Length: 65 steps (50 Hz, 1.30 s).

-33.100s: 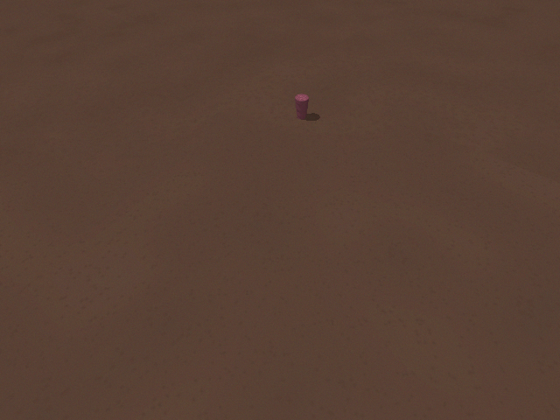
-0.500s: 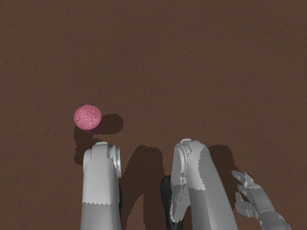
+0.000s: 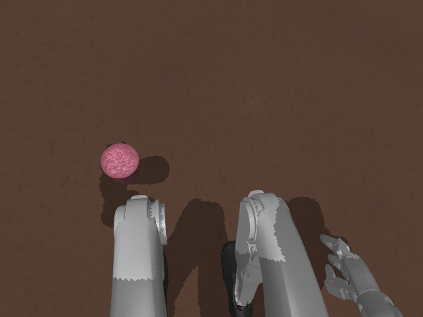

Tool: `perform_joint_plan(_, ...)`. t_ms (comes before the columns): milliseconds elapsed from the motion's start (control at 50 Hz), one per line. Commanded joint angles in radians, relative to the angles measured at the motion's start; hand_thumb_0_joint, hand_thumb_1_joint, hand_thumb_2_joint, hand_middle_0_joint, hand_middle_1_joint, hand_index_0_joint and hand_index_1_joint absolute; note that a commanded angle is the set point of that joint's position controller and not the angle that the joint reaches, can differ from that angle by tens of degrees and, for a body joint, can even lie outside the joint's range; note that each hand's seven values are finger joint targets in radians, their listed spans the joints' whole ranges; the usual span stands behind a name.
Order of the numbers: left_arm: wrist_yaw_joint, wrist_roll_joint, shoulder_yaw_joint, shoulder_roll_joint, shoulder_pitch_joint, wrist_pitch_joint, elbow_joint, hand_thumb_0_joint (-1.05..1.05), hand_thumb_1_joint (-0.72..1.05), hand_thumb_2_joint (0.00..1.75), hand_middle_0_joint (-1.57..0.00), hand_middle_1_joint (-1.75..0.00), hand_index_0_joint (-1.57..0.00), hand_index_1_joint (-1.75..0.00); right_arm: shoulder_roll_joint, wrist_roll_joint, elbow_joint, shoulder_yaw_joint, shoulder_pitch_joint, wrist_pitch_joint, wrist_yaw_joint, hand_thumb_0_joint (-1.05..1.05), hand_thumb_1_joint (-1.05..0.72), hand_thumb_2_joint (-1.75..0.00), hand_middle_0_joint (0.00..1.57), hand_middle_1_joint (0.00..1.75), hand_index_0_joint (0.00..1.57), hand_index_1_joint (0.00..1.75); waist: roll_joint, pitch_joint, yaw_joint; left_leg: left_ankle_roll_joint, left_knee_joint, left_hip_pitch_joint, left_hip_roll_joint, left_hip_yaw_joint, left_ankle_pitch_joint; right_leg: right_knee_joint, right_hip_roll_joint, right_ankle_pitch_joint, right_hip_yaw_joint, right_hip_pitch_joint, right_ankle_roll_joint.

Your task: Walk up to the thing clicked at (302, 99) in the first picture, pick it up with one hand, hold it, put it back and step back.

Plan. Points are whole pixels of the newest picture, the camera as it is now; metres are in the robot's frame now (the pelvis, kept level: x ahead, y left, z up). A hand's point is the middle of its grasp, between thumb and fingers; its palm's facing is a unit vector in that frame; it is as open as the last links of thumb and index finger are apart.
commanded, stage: go down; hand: left
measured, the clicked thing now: (124, 167) +0.43 +0.22 -0.31
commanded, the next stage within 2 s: approach in 1.32 s
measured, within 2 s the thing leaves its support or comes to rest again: neither
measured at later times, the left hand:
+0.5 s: hand out of the picture +0.36 +0.41 +0.01, palm faces +0.08 -1.00 -0.05, open 16.4 cm
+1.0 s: hand out of the picture +0.36 +0.41 +0.01, palm faces +0.09 -0.99 -0.05, open 16.3 cm
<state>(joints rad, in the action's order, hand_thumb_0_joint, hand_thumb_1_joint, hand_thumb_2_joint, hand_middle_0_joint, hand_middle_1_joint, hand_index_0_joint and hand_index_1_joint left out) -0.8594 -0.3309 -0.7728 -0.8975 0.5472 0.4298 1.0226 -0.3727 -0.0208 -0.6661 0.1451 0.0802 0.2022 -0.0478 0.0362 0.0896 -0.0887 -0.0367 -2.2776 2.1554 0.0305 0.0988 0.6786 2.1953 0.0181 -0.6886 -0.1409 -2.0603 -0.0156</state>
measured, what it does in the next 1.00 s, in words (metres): stands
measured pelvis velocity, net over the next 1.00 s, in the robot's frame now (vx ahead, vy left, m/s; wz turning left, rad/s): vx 0.00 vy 0.00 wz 0.00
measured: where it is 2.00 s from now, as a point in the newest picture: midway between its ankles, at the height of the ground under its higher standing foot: (197, 298)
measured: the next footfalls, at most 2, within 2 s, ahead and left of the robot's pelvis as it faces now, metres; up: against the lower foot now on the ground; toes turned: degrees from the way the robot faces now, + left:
none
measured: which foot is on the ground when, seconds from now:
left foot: down 0.00-1.00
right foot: down 0.00-1.00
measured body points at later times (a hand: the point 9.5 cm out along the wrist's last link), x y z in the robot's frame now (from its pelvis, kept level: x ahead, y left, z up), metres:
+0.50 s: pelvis +0.00 +0.00 +0.00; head +0.21 +0.09 +0.39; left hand +0.35 +0.46 +0.02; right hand +0.18 -0.27 -0.09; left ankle +0.09 +0.11 -0.34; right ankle +0.10 -0.11 -0.34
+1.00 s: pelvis +0.00 +0.00 +0.00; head +0.21 +0.08 +0.39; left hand +0.35 +0.46 +0.01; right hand +0.18 -0.27 -0.10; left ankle +0.09 +0.11 -0.34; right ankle +0.10 -0.11 -0.34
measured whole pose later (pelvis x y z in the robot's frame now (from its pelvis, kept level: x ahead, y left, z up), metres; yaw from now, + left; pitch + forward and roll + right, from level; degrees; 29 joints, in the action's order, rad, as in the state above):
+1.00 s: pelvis +0.00 +0.00 +0.00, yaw +0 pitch +31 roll -8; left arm -0.86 -0.33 -0.78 -0.86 0.53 0.44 1.00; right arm -0.38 -0.02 -0.67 0.14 0.08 0.20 -0.04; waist 0.04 0.08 -0.08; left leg -0.03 -2.29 2.16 0.03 0.10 0.69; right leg 2.21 0.02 -0.69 -0.14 -2.07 -0.02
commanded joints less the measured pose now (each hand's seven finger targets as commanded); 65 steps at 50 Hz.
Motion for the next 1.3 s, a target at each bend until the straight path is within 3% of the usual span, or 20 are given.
perform_joint_plan(0,-0.012,-0.032,-0.047,-0.345,0.175,0.055,-0.202,0.00,-0.38,0.13,-0.04,-0.14,-0.11,-0.07,-0.243,0.003,0.065,-0.093,0.103,0.028,-0.017,0.00,-0.86,-0.88,0.20,0.30,0.20,0.30,-0.278,0.588,0.032,0.005,0.308,-0.499,-0.006,0.008,-0.092,-0.215,0.030,0.089,0.020,0.225,-0.037)
perform_joint_plan(100,-0.004,-0.041,-0.066,-0.352,0.159,0.062,-0.272,0.00,-0.39,0.13,-0.04,-0.14,-0.11,-0.08,-0.251,0.005,0.052,-0.101,0.121,0.027,-0.018,0.00,-0.86,-0.88,0.20,0.30,0.20,0.30,-0.322,0.676,0.048,0.015,0.311,-0.612,-0.004,0.025,-0.187,-0.190,0.026,0.145,0.016,0.213,-0.040)
perform_joint_plan(120,0.003,-0.039,-0.081,-0.387,0.179,0.065,-0.306,0.00,-0.39,0.12,-0.01,-0.13,-0.09,-0.06,-0.249,0.007,0.053,-0.102,0.116,0.025,-0.020,0.00,-0.85,-0.88,0.20,0.30,0.20,0.30,-0.329,0.666,0.056,0.016,0.321,-0.595,-0.005,0.023,-0.167,-0.194,0.025,0.130,0.021,0.215,-0.041)
perform_joint_plan(220,0.017,-0.035,-0.091,-0.392,0.171,0.059,-0.282,0.00,-0.34,0.14,-0.03,-0.14,-0.10,-0.07,-0.237,0.007,0.048,-0.098,0.108,0.024,-0.026,0.00,-0.86,-0.88,0.20,0.30,0.20,0.30,-0.301,0.615,0.052,0.005,0.315,-0.530,-0.008,0.004,-0.133,-0.210,0.028,0.114,0.033,0.227,-0.038)
perform_joint_plan(240,0.014,-0.031,-0.076,-0.370,0.181,0.057,-0.263,0.00,-0.32,0.15,-0.03,-0.14,-0.10,-0.08,-0.239,0.006,0.044,-0.097,0.109,0.022,-0.026,0.00,-0.86,-0.88,0.20,0.30,0.20,0.30,-0.311,0.594,0.037,0.008,0.323,-0.539,-0.005,0.015,-0.121,-0.202,0.027,0.105,0.028,0.197,-0.040)
perform_joint_plan(340,-0.001,-0.029,-0.059,-0.320,0.107,0.044,-0.157,0.00,-0.36,0.15,-0.05,-0.16,-0.12,-0.09,-0.233,0.000,0.050,-0.090,0.108,0.023,-0.021,0.00,-0.86,-0.88,0.20,0.30,0.20,0.30,-0.246,0.558,0.027,0.002,0.297,-0.485,-0.009,0.005,-0.147,-0.216,0.030,0.122,0.020,0.234,-0.035)
perform_joint_plan(400,-0.011,-0.040,-0.048,-0.305,0.136,0.048,-0.189,0.00,-0.38,0.15,-0.06,-0.17,-0.13,-0.10,-0.238,0.001,0.057,-0.094,0.111,0.026,-0.016,0.00,-0.86,-0.88,0.20,0.30,0.20,0.30,-0.250,0.595,0.031,0.004,0.296,-0.517,-0.006,0.010,-0.166,-0.214,0.030,0.135,0.017,0.239,-0.035)
perform_joint_plan(460,-0.004,-0.040,-0.045,-0.312,0.153,0.056,-0.222,0.00,-0.39,0.15,-0.06,-0.18,-0.14,-0.11,-0.243,0.002,0.060,-0.101,0.101,0.028,-0.015,0.00,-0.86,-0.88,0.20,0.30,0.20,0.30,-0.283,0.618,0.038,0.011,0.308,-0.547,-0.003,0.020,-0.140,-0.199,0.029,0.119,0.014,0.209,-0.039)
perform_joint_plan(500,0.008,-0.037,-0.069,-0.345,0.158,0.064,-0.277,0.00,-0.38,0.16,-0.05,-0.18,-0.13,-0.10,-0.249,0.007,0.059,-0.108,0.108,0.027,-0.016,0.00,-0.86,-0.88,0.20,0.30,0.20,0.30,-0.320,0.635,0.059,0.018,0.336,-0.585,-0.001,0.037,-0.126,-0.185,0.027,0.107,0.013,0.184,-0.042)
perform_joint_plan(560,0.021,-0.031,-0.068,-0.357,0.180,0.069,-0.329,0.00,-0.37,0.15,-0.04,-0.17,-0.12,-0.10,-0.247,0.009,0.056,-0.109,0.106,0.024,-0.021,0.00,-0.86,-0.88,0.20,0.30,0.20,0.30,-0.347,0.648,0.053,0.022,0.351,-0.621,0.000,0.047,-0.134,-0.179,0.023,0.110,0.018,0.161,-0.043)
perform_joint_plan(580,0.025,-0.030,-0.089,-0.381,0.174,0.071,-0.342,0.00,-0.35,0.16,-0.04,-0.17,-0.11,-0.10,-0.244,0.009,0.053,-0.107,0.115,0.023,-0.020,0.00,-0.86,-0.88,0.20,0.30,0.20,0.30,-0.348,0.653,0.058,0.022,0.349,-0.630,0.000,0.047,-0.155,-0.182,0.024,0.118,0.021,0.167,-0.044)
perform_joint_plan(680,0.017,-0.030,-0.075,-0.346,0.177,0.064,-0.211,0.00,-0.30,0.18,-0.06,-0.18,-0.13,-0.12,-0.239,0.003,0.040,-0.096,0.109,0.021,-0.024,0.00,-0.86,-0.88,0.20,0.30,0.20,0.30,-0.293,0.573,0.024,0.008,0.314,-0.536,-0.006,0.026,-0.126,-0.196,0.026,0.109,0.024,0.179,-0.039)
perform_joint_plan(780,0.000,-0.023,-0.072,-0.370,0.149,0.054,-0.142,0.00,-0.33,0.16,-0.06,-0.18,-0.13,-0.10,-0.234,-0.006,0.051,-0.082,0.101,0.023,-0.018,0.00,-0.86,-0.88,0.20,0.30,0.20,0.30,-0.232,0.559,0.035,-0.003,0.278,-0.447,-0.009,-0.006,-0.122,-0.216,0.028,0.107,0.034,0.256,-0.031)
perform_joint_plan(800,-0.004,-0.023,-0.061,-0.346,0.137,0.052,-0.127,0.00,-0.35,0.16,-0.06,-0.18,-0.14,-0.11,-0.235,-0.004,0.055,-0.083,0.101,0.022,-0.017,0.00,-0.86,-0.88,0.20,0.30,0.20,0.30,-0.239,0.560,0.031,-0.001,0.286,-0.462,-0.008,-0.002,-0.121,-0.214,0.030,0.106,0.028,0.249,-0.033)
perform_joint_plan(860,-0.006,-0.033,-0.065,-0.347,0.135,0.051,-0.153,0.00,-0.37,0.15,-0.05,-0.17,-0.13,-0.09,-0.240,-0.001,0.063,-0.087,0.105,0.023,-0.011,0.00,-0.86,-0.88,0.20,0.30,0.20,0.30,-0.224,0.595,0.034,-0.001,0.282,-0.451,-0.009,-0.003,-0.108,-0.219,0.033,0.097,0.024,0.272,-0.031)
perform_joint_plan(900,-0.002,-0.040,-0.083,-0.374,0.132,0.060,-0.193,0.00,-0.37,0.14,-0.03,-0.15,-0.11,-0.08,-0.243,0.005,0.064,-0.091,0.101,0.027,-0.011,0.00,-0.86,-0.88,0.20,0.30,0.20,0.30,-0.246,0.622,0.056,0.003,0.290,-0.472,-0.009,-0.004,-0.111,-0.207,0.033,0.098,0.026,0.264,-0.035)
perform_joint_plan(960,0.008,-0.040,-0.095,-0.383,0.147,0.070,-0.247,0.00,-0.38,0.14,0.00,-0.15,-0.08,-0.07,-0.247,0.003,0.055,-0.093,0.113,0.023,-0.012,0.00,-0.85,-0.88,0.20,0.30,0.20,0.30,-0.279,0.650,0.055,0.009,0.287,-0.535,-0.006,0.007,-0.184,-0.191,0.032,0.145,0.020,0.253,-0.038)
perform_joint_plan(1060,0.017,-0.039,-0.095,-0.388,0.164,0.076,-0.343,0.00,-0.34,0.17,-0.02,-0.16,-0.09,-0.09,-0.242,0.004,0.047,-0.103,0.111,0.024,-0.021,0.00,-0.86,-0.88,0.20,0.30,0.20,0.30,-0.342,0.673,0.060,0.014,0.313,-0.585,-0.004,0.010,-0.174,-0.191,0.029,0.140,0.029,0.234,-0.042)
perform_joint_plan(1180,0.010,-0.033,-0.077,-0.344,0.131,0.050,-0.185,0.00,-0.29,0.19,-0.03,-0.17,-0.10,-0.10,-0.238,0.005,0.038,-0.091,0.106,0.020,-0.023,0.00,-0.86,-0.88,0.20,0.30,0.20,0.30,-0.279,0.547,0.034,0.007,0.311,-0.495,-0.004,0.023,-0.128,-0.190,0.028,0.111,0.018,0.195,-0.040)
perform_joint_plan(1280,-0.003,-0.029,-0.037,-0.306,0.138,0.042,-0.179,0.00,-0.34,0.16,-0.05,-0.18,-0.13,-0.10,-0.243,0.003,0.060,-0.097,0.096,0.023,-0.018,0.00,-0.86,-0.88,0.20,0.30,0.20,0.30,-0.282,0.560,0.036,0.008,0.325,-0.509,-0.003,0.024,-0.078,-0.201,0.029,0.085,0.014,0.191,-0.038)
